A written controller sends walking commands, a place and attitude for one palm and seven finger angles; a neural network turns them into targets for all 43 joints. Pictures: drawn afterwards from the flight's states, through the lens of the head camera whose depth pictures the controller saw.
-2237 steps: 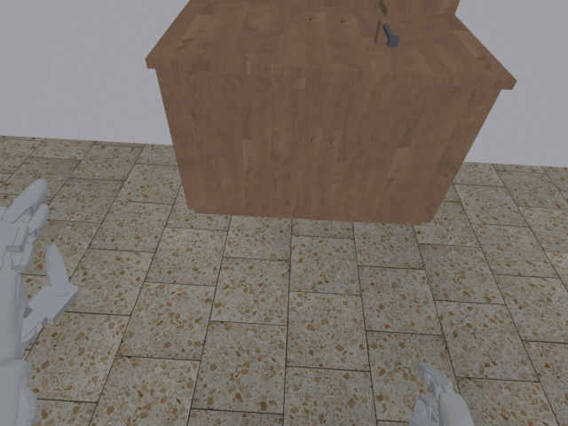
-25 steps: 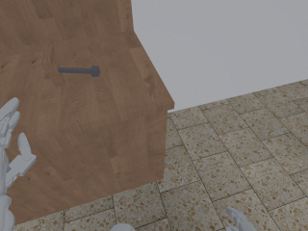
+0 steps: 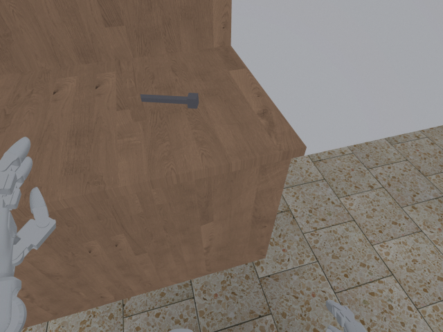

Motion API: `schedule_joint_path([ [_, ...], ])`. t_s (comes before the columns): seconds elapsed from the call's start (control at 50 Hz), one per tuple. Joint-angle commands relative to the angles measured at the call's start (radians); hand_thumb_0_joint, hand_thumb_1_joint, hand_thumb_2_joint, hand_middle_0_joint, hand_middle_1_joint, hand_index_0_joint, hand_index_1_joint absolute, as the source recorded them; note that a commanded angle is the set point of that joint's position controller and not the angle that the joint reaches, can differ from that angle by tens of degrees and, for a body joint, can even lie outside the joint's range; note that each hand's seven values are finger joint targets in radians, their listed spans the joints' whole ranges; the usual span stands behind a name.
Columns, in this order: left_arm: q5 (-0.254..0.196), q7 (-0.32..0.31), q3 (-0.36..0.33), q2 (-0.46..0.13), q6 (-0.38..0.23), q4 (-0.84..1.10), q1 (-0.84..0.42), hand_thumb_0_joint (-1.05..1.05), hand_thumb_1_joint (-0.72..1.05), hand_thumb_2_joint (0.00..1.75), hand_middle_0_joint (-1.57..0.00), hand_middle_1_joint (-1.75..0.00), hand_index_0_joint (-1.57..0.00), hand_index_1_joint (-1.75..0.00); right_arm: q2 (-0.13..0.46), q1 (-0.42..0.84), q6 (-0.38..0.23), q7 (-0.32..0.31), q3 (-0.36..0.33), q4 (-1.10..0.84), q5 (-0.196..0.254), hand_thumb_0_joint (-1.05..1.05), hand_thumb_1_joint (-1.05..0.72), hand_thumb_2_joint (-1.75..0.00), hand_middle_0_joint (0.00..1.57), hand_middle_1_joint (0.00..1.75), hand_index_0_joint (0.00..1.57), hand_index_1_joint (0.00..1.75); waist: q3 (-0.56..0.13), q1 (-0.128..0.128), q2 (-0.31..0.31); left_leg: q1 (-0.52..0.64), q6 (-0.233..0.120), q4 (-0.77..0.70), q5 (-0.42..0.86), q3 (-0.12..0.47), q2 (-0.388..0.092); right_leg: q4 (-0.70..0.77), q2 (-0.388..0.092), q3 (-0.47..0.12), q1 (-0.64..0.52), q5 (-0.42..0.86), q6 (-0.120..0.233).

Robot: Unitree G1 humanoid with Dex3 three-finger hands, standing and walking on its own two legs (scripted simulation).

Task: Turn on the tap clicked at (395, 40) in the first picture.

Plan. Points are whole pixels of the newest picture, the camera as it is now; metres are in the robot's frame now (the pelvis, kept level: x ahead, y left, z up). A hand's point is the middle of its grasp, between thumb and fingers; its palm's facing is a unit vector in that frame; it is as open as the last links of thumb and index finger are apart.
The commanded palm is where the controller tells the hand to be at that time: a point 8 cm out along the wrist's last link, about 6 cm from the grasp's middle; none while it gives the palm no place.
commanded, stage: shuffle to correct the standing spot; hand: left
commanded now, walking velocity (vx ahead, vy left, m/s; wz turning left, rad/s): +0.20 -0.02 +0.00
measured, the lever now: (192, 100) +0.62 +0.12 +0.09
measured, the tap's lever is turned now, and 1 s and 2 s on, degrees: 68 68 68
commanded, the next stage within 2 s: come to a stop and stand still in 0.60 s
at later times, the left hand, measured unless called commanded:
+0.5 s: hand (46, 190) +0.26 +0.28 +0.17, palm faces +0.42 -0.79 -0.44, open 7.4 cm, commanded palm +0.21 +0.30 +0.18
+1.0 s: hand (91, 155) +0.33 +0.23 +0.18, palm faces +0.43 -0.80 -0.42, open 7.4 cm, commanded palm +0.27 +0.27 +0.18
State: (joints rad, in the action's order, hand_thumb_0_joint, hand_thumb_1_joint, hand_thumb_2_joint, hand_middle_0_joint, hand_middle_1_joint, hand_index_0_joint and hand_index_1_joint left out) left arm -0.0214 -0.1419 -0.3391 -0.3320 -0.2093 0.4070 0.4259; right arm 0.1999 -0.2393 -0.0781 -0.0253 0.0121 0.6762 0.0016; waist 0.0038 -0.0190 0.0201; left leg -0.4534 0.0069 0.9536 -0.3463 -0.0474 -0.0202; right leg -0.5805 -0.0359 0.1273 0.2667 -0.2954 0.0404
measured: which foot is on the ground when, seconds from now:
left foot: up 0.00-0.08, down 0.10-0.52, up 0.54-0.76, down 0.78-1.00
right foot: down 0.00-0.12, up 0.14-0.48, down 0.50-1.00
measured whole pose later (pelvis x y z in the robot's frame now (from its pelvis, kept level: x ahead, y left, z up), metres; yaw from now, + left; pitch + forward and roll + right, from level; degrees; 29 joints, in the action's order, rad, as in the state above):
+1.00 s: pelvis +0.11 -0.01 +0.00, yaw +0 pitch +1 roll +0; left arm -0.05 -0.18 -0.37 -0.38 -0.15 0.54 0.46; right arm 0.17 -0.18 -0.08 -0.04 0.02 0.58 0.00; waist 0.03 0.00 0.00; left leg -0.28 0.02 0.57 -0.28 -0.10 -0.06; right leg -0.52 0.03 0.09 0.21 -0.34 0.07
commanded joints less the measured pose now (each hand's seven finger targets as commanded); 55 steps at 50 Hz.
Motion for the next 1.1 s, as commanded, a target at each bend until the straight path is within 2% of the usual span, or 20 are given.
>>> schedule_joint_path([
  [0.0,0.002,-0.019,-0.126,-0.208,-0.060,0.235,-0.105,0.00,0.90,0.90,-0.20,-0.30,-0.20,-0.30,0.085,0.125,-0.053,-0.032,-0.031,-0.187,-0.007,0.00,-0.90,-0.90,0.20,0.30,0.20,0.30,-0.035,-0.003,-0.192,0.151,-0.020,-0.283,0.037,-0.048,-0.029,0.256,-0.202,-0.190,0.075,-0.127,0.097],
  [0.06,-0.002,-0.024,-0.094,-0.206,-0.065,0.358,-0.169,0.00,0.90,0.90,-0.20,-0.30,-0.20,-0.30,0.112,0.095,-0.076,-0.051,-0.047,-0.192,-0.011,0.00,-0.90,-0.90,0.20,0.30,0.20,0.30,-0.077,0.022,0.112,0.368,-0.020,-0.484,-0.007,-0.015,-0.024,0.009,-0.095,-0.119,0.168,-0.290,0.040],
  [0.08,-0.006,-0.028,-0.091,-0.195,-0.072,0.409,-0.190,0.00,0.90,0.90,-0.20,-0.30,-0.20,-0.30,0.151,0.091,-0.084,-0.049,-0.061,-0.202,-0.009,0.00,-0.90,-0.90,0.20,0.30,0.20,0.30,-0.083,0.027,0.345,0.420,-0.087,-0.633,-0.126,0.301,-0.198,-0.225,0.002,-0.057,0.290,-0.292,-0.013],
  [0.1,0.003,-0.036,-0.096,-0.205,-0.076,0.417,-0.194,0.00,0.90,0.90,-0.20,-0.30,-0.20,-0.30,0.139,0.099,-0.089,-0.042,-0.053,-0.211,-0.006,0.00,-0.90,-0.90,0.20,0.30,0.20,0.30,-0.045,0.031,0.411,0.372,-0.175,-0.754,-0.127,0.536,-0.335,-0.435,0.055,-0.069,0.352,-0.310,-0.024],
  [0.12,0.013,-0.035,-0.122,-0.236,-0.077,0.384,-0.199,0.00,0.90,0.90,-0.20,-0.30,-0.20,-0.30,0.123,0.109,-0.095,-0.037,-0.056,-0.204,-0.005,0.00,-0.90,-0.90,0.20,0.30,0.20,0.30,-0.015,0.030,0.273,0.316,-0.208,-0.762,-0.087,0.520,-0.347,-0.528,0.022,-0.122,0.358,-0.234,-0.018],
  [0.16,0.009,-0.028,-0.140,-0.238,-0.071,0.392,-0.160,0.00,0.90,0.90,-0.20,-0.30,-0.20,-0.30,0.108,0.105,-0.106,-0.029,-0.053,-0.192,-0.006,0.00,-0.90,-0.90,0.20,0.30,0.20,0.30,-0.043,0.031,0.187,0.326,-0.209,-0.716,-0.010,0.484,-0.335,-0.578,-0.016,-0.147,0.382,-0.172,-0.024],
  [0.24,-0.006,-0.018,-0.141,-0.190,-0.056,0.369,0.008,0.00,0.90,0.90,-0.20,-0.30,-0.20,-0.30,0.118,0.088,-0.103,-0.009,-0.066,-0.194,0.010,0.00,-0.90,-0.90,0.20,0.30,0.20,0.30,-0.111,0.012,0.181,0.353,-0.157,-0.648,0.261,0.197,-0.246,-0.450,-0.011,-0.079,0.319,-0.035,-0.042],
  [0.42,-0.011,-0.032,-0.127,-0.203,-0.001,0.262,-0.067,0.00,0.90,0.90,-0.20,-0.30,-0.20,-0.30,0.116,0.103,-0.068,-0.036,-0.034,-0.212,0.006,0.00,-0.90,-0.90,0.20,0.30,0.20,0.30,-0.109,0.010,0.135,0.200,-0.088,-0.562,0.117,0.095,-0.243,0.095,0.050,0.020,-0.040,0.002,-0.047],
  [0.46,-0.002,-0.037,-0.116,-0.213,0.007,0.271,-0.109,0.00,0.90,0.90,-0.20,-0.30,-0.20,-0.30,0.109,0.115,-0.058,-0.036,-0.029,-0.214,0.001,0.00,-0.90,-0.90,0.20,0.30,0.20,0.30,-0.092,0.018,0.042,0.072,-0.054,-0.443,-0.044,0.035,-0.179,0.172,-0.020,-0.088,-0.145,-0.026,-0.006],
  [0.5,0.000,-0.043,-0.119,-0.241,0.017,0.297,-0.148,0.00,0.90,0.90,-0.20,-0.30,-0.20,-0.30,0.089,0.116,-0.049,-0.030,-0.021,-0.216,-0.004,0.00,-0.90,-0.90,0.20,0.30,0.20,0.30,-0.085,0.008,-0.187,-0.090,-0.003,-0.135,-0.147,-0.054,-0.023,0.304,-0.253,-0.446,-0.181,-0.092,0.130],
  [0.52,-0.009,-0.037,-0.103,-0.222,0.017,0.305,-0.167,0.00,0.90,0.90,-0.20,-0.30,-0.20,-0.30,0.097,0.133,-0.055,-0.025,-0.035,-0.214,0.007,0.00,-0.90,-0.90,0.20,0.30,0.20,0.30,-0.077,-0.017,-0.234,-0.123,0.004,0.042,-0.190,-0.022,-0.018,0.350,-0.322,-0.523,-0.154,-0.165,0.182],
  [0.58,-0.012,-0.044,-0.126,-0.227,0.000,0.358,-0.082,0.00,0.90,0.90,-0.20,-0.30,-0.20,-0.30,0.093,0.144,-0.044,-0.021,-0.025,-0.207,0.009,0.00,-0.90,-0.90,0.20,0.30,0.20,0.30,-0.059,-0.004,-0.077,-0.192,0.021,0.142,-0.115,0.030,-0.064,0.278,-0.305,-0.408,-0.206,0.189,0.211],
  [0.64,-0.015,-0.059,-0.182,-0.259,-0.021,0.401,-0.033,0.00,0.90,0.90,-0.20,-0.30,-0.20,-0.30,0.074,0.159,-0.024,-0.027,-0.021,-0.210,0.001,0.00,-0.90,-0.90,0.20,0.30,0.20,0.30,-0.093,-0.002,-0.050,-0.038,0.014,-0.125,-0.077,-0.017,-0.087,0.196,-0.255,-0.223,-0.165,0.392,0.170],
  [0.72,-0.036,-0.059,-0.175,-0.225,-0.024,0.400,0.002,0.00,0.90,0.90,-0.20,-0.30,-0.20,-0.30,0.085,0.118,-0.019,-0.041,-0.039,-0.227,-0.011,0.00,-0.90,-0.90,0.20,0.30,0.20,0.30,-0.141,0.007,-0.009,0.228,0.015,-0.436,0.211,-0.104,-0.010,0.096,-0.139,-0.138,-0.100,0.265,0.084],
  [0.78,-0.034,-0.054,-0.162,-0.227,-0.037,0.419,0.000,0.00,0.90,0.90,-0.20,-0.30,-0.20,-0.30,0.128,0.116,-0.030,-0.038,-0.062,-0.239,0.005,0.00,-0.90,-0.90,0.20,0.30,0.20,0.30,-0.181,-0.004,0.221,0.415,-0.106,-0.530,0.613,0.257,-0.279,-0.107,-0.011,-0.100,0.090,-0.031,-0.036],
  [0.8,-0.029,-0.051,-0.164,-0.224,-0.032,0.361,0.019,0.00,0.90,0.90,-0.20,-0.30,-0.20,-0.30,0.117,0.115,-0.035,-0.032,-0.052,-0.235,-0.002,0.00,-0.90,-0.90,0.20,0.30,0.20,0.30,-0.141,0.006,0.208,0.416,-0.117,-0.544,0.758,0.280,-0.296,-0.113,0.014,-0.105,0.122,-0.090,-0.035],
  [0.86,-0.013,-0.043,-0.141,-0.219,-0.028,0.386,-0.030,0.00,0.90,0.90,-0.20,-0.30,-0.20,-0.30,0.118,0.103,-0.057,-0.027,-0.045,-0.224,-0.010,0.00,-0.90,-0.90,0.20,0.30,0.20,0.30,-0.139,0.013,0.210,0.426,-0.064,-0.500,0.851,0.157,-0.249,0.004,0.006,-0.090,0.068,-0.032,-0.028],
  [0.98,-0.035,-0.045,-0.139,-0.208,0.007,0.316,0.047,0.00,0.90,0.90,-0.20,-0.30,-0.20,-0.30,0.106,0.101,-0.049,-0.025,-0.037,-0.248,0.010,0.00,-0.90,-0.90,0.20,0.30,0.20,0.30,-0.224,0.013,-0.088,0.196,0.020,-0.284,0.463,-0.011,-0.060,0.099,-0.137,-0.223,-0.233,0.981,0.022],
  [1.02,-0.034,-0.041,-0.159,-0.220,0.004,0.277,0.052,0.00,0.90,0.90,-0.20,-0.30,-0.20,-0.30,0.088,0.113,-0.041,-0.029,-0.025,-0.247,0.009,0.00,-0.90,-0.90,0.20,0.30,0.20,0.30,-0.174,0.002,-0.137,0.072,0.021,-0.272,0.092,0.015,-0.021,0.115,-0.194,-0.262,-0.257,1.012,0.042],
  [1.08,-0.035,-0.034,-0.168,-0.223,-0.002,0.255,0.055,0.00,0.90,0.90,-0.20,-0.30,-0.20,-0.30,0.075,0.135,-0.025,-0.039,-0.012,-0.250,0.007,0.00,-0.90,-0.90,0.20,0.30,0.20,0.30,-0.146,-0.013,-0.141,0.030,0.008,-0.319,0.023,0.027,-0.012,0.121,-0.193,-0.251,-0.276,0.951,0.015],
])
